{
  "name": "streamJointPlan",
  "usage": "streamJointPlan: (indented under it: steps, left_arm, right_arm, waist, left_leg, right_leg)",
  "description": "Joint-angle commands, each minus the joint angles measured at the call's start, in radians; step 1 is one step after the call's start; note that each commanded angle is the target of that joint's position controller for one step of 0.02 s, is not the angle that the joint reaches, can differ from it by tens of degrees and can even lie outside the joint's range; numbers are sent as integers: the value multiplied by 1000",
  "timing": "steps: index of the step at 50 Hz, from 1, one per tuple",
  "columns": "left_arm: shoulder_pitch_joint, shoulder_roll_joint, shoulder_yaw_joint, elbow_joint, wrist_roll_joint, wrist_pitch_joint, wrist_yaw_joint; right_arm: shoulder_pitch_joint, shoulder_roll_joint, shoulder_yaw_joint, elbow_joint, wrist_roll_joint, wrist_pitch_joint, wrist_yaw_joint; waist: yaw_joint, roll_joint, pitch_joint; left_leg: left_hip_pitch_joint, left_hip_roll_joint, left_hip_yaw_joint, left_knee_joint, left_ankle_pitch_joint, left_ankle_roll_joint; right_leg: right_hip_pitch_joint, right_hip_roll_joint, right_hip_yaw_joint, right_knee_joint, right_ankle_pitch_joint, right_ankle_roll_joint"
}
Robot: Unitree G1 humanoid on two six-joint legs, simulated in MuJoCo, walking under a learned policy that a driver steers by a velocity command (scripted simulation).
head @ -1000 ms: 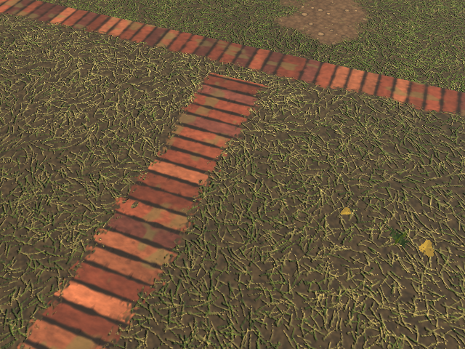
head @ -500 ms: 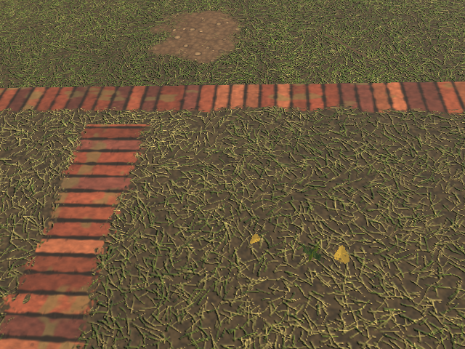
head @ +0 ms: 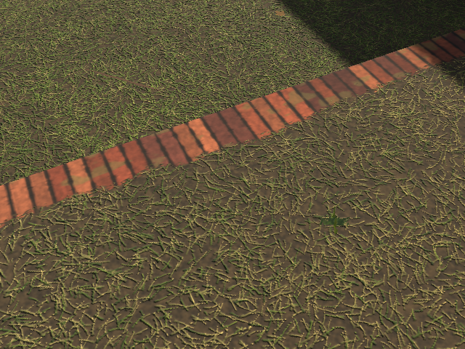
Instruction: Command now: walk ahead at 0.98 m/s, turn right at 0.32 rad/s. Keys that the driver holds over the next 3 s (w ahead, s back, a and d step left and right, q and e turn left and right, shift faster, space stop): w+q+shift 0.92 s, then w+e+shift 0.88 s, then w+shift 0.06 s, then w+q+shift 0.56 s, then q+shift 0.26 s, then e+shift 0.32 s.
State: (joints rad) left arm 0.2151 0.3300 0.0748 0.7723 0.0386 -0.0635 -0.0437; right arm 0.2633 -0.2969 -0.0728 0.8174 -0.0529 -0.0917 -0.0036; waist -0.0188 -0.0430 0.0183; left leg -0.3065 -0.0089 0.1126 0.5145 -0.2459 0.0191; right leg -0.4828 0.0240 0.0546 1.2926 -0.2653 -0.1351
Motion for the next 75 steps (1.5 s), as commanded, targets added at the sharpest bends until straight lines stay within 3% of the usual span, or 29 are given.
streamJointPlan:
  steps: [1, 9, 12, 13, 14, 15, 16, 18, 25, 28, 31, 35, 36, 37, 38, 40, 43, 49, 53, 55, 57, 58, 59, 60, 62, 66, 69, 71, 75]
  left_arm:
    - [-11, -76, -45, -103, 19, 3, -23]
    - [-321, -13, -77, -209, -2, -26, -38]
    - [-82, 61, -40, -135, 13, -38, 6]
    - [86, 103, -19, -90, 26, -42, 26]
    - [261, 197, 7, -71, 50, -45, 47]
    - [245, 230, 16, -83, 52, -34, 46]
    - [159, 156, 11, -82, 31, -27, 41]
    - [72, 37, -12, -65, 18, -40, 34]
    - [98, -37, -28, 34, -22, -87, 32]
    - [104, 10, -21, 51, -19, -90, 42]
    - [168, 102, -8, 62, -20, -80, 60]
    - [66, 190, 19, 8, 5, -9, 76]
    - [33, 102, 5, 1, 6, -14, 56]
    - [169, 22, -26, -114, -1, -34, 52]
    - [82, 67, -35, -158, -4, -63, 55]
    - [4, 80, -39, -159, 6, -74, 56]
    - [21, 49, -53, -148, 41, 1, 53]
    - [-194, -41, -93, -224, 8, 3, 18]
    - [-273, 15, -72, -233, -13, 5, 13]
    - [-100, 93, -33, -173, -18, 0, 18]
    - [419, 165, 18, -29, -48, 11, 38]
    - [507, 192, 22, -2, -43, 22, 46]
    - [381, 187, 11, -25, -10, 18, 29]
    - [255, 151, 16, -59, -28, 18, 20]
    - [189, 100, 12, -61, -35, 10, 15]
    - [213, 113, 9, -25, -52, -11, 19]
    - [289, 151, 25, 2, -38, -12, 23]
    - [406, 120, 15, 74, -45, -26, 47]
    - [418, 108, 4, 86, -32, -19, 48]
  right_arm:
    - [121, 6, 17, 27, 20, -43, 21]
    - [196, -156, -12, 38, 52, -46, 29]
    - [242, -192, -15, 64, 53, -25, 22]
    - [226, -179, -12, 56, 59, -22, 22]
    - [219, -60, 11, 15, 46, -23, 23]
    - [284, 12, 22, -35, 103, -19, 22]
    - [211, -52, 10, -36, 87, -7, 15]
    - [109, -27, 11, -36, 63, 10, 29]
    - [-92, 32, 25, -134, 25, 79, 76]
    - [-201, 6, 36, -179, 30, 76, 97]
    - [-229, -19, 42, -192, 30, 76, 104]
    - [335, -171, -30, -27, 31, 70, 56]
    - [269, -223, -62, -25, 62, 86, 33]
    - [157, -337, -71, -84, 28, 98, 31]
    - [178, -324, -80, -123, 31, 103, 17]
    - [139, -206, -52, -89, 35, 83, -4]
    - [87, -142, -23, -100, 45, 36, -4]
    - [172, -115, -12, -66, 73, 2, 10]
    - [228, -171, -16, -35, 54, -4, 15]
    - [185, -214, -20, -35, 28, 1, 0]
    - [-23, -255, -34, -74, 10, 14, -21]
    - [-24, -130, -10, -85, 0, 14, -27]
    - [170, -4, 28, -115, 23, 1, -15]
    - [131, -58, 40, -136, 21, -11, -14]
    - [-41, -147, 22, -145, 3, -13, -5]
    - [-105, -115, 36, -183, -18, 58, 8]
    - [-170, -65, 53, -181, -21, 52, 39]
    - [-363, -108, 36, -252, -4, 30, 37]
    - [-423, -37, 47, -262, -1, 16, 61]
  waist:
    - [31, 112, 27]
    - [8, 72, 89]
    - [120, 112, -101]
    - [201, 118, -190]
    - [230, -49, -340]
    - [156, -224, -457]
    - [127, -126, -307]
    - [83, -13, -84]
    - [-10, -36, 64]
    - [-14, 5, 109]
    - [-26, -12, 94]
    - [-295, -11, -197]
    - [-234, 213, -118]
    - [-37, 324, -230]
    - [-115, 175, -325]
    - [-24, -41, -58]
    - [66, -66, 34]
    - [-30, 43, 47]
    - [-83, 97, 43]
    - [13, 134, -61]
    - [329, 133, -188]
    - [322, -44, -216]
    - [71, -260, -225]
    - [79, -146, -193]
    - [57, 83, 7]
    - [-4, 39, 87]
    - [50, 13, 14]
    - [117, 67, 61]
    - [177, -29, 25]
  left_leg:
    - [133, 260, -416, -353, -116, 152]
    - [70, 196, -213, -469, 453, 159]
    - [201, 170, -176, -30, 853, 125]
    - [35, 128, -173, 225, 676, 113]
    - [-164, 56, -151, 589, 105, 112]
    - [-382, -17, -183, 862, -199, 107]
    - [-476, 44, -192, 910, -96, 114]
    - [-470, 103, -183, 825, -6, 95]
    - [-497, 143, -110, 668, 182, 76]
    - [-401, 106, -19, 417, 314, 109]
    - [-252, -1, 105, 271, 289, 160]
    - [400, -98, -5, 173, 104, 244]
    - [519, -21, -168, 106, 61, 269]
    - [730, 194, -682, 38, 241, 446]
    - [768, 275, -916, -187, -38, 511]
    - [422, 229, -813, -283, -88, 400]
    - [57, 98, -601, -295, 45, 351]
    - [-23, -21, -376, -320, 421, 237]
    - [217, 54, -318, -325, 735, 165]
    - [316, 93, -242, -152, 1204, 118]
    - [154, 85, -183, 445, 1272, 72]
    - [-16, -36, -127, 920, 384, 71]
    - [-384, -149, -211, 1110, -305, 28]
    - [-533, -86, -244, 1064, -175, 30]
    - [-418, 18, -246, 813, -51, 21]
    - [-290, 66, -208, 474, -52, -54]
    - [-216, 62, -118, 461, 250, -23]
    - [-416, 58, -167, 225, 451, -5]
    - [-240, -7, -130, 175, 643, 5]
  right_leg:
    - [-253, -76, 116, -49, 21, 14]
    - [70, -48, -108, -640, 282, 78]
    - [378, 37, -115, -750, 142, 52]
    - [628, -38, -60, -731, 121, 45]
    - [838, -322, 243, -755, -224, 43]
    - [905, -517, 722, -972, -470, -12]
    - [779, -467, 671, -1023, -496, -16]
    - [534, -379, 365, -1037, -164, -1]
    - [371, -248, -151, -1146, 358, 66]
    - [363, -208, -289, -1191, 498, 94]
    - [470, -230, -353, -1061, 1116, 133]
    - [346, -258, -297, -245, 1148, 101]
    - [46, -40, -279, 172, 100, 125]
    - [-306, 25, -124, 445, -237, 171]
    - [-429, 2, 26, 441, -177, 166]
    - [-386, -101, 43, 202, -102, 158]
    - [-198, -157, 25, 18, -132, 200]
    - [-12, -116, -102, -550, 426, 151]
    - [32, -48, -143, -677, 408, 77]
    - [201, 51, -204, -595, 286, 33]
    - [588, 41, -133, -617, 122, -23]
    - [697, -116, 116, -705, -75, -61]
    - [880, -300, 650, -747, 126, -177]
    - [819, -335, 803, -934, 20, -275]
    - [461, -261, 611, -996, -14, -244]
    - [213, -128, 422, -1027, 236, -205]
    - [208, -105, 324, -998, 498, -175]
    - [315, -45, 354, -935, 201, -118]
    - [258, -27, 392, -825, 166, -103]
